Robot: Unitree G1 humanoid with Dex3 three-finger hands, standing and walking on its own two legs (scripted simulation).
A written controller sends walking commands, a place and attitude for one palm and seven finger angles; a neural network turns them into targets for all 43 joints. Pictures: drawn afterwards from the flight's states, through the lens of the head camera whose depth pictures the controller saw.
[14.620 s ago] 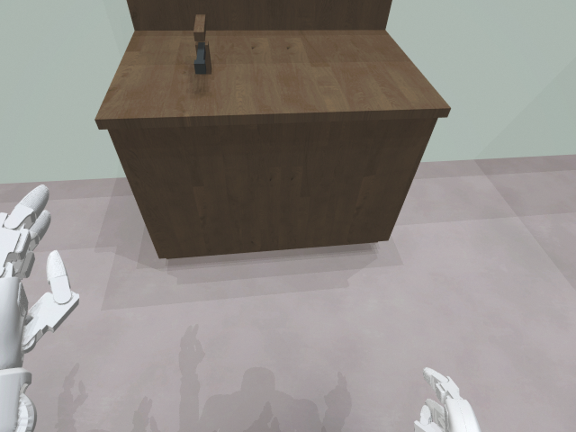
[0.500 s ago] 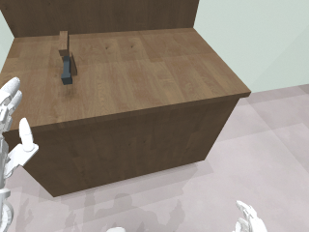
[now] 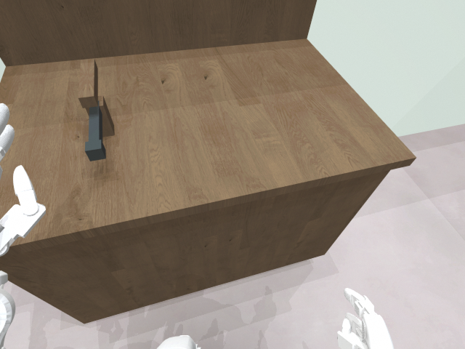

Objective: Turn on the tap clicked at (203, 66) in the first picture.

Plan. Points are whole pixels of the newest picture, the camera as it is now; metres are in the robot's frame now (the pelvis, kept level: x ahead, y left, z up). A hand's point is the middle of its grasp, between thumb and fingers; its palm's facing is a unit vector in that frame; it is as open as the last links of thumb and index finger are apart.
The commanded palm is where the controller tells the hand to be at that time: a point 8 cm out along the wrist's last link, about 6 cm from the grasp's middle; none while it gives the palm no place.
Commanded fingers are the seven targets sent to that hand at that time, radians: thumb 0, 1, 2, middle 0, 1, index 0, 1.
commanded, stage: shuffle to correct the standing spot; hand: left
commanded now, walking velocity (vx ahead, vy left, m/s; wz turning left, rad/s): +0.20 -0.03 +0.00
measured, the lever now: (95, 150) +0.42 +0.30 +0.07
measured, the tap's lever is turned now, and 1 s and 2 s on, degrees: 0 0 0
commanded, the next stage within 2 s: come to a stop and stand still in 0.26 s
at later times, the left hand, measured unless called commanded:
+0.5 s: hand (92, 156) +0.31 +0.22 +0.19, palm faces +0.41 -0.85 -0.33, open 7.4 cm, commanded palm +0.25 +0.27 +0.20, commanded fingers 0.00 0.90 0.90 -0.20 -0.30 -0.20 -0.30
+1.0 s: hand (95, 146) +0.33 +0.23 +0.18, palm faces +0.39 -0.85 -0.35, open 7.4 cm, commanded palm +0.28 +0.27 +0.20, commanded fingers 0.00 0.90 0.90 -0.20 -0.30 -0.20 -0.30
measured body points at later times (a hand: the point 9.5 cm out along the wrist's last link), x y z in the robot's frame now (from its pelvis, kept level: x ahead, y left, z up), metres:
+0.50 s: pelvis +0.09 -0.01 +0.01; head +0.11 +0.00 +0.46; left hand +0.28 +0.27 +0.21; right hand +0.26 -0.25 -0.07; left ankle +0.15 +0.10 -0.71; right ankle +0.10 -0.11 -0.72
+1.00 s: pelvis +0.11 -0.01 +0.03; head +0.12 -0.01 +0.47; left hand +0.30 +0.27 +0.20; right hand +0.30 -0.23 -0.05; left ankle +0.16 +0.10 -0.72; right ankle +0.10 -0.11 -0.72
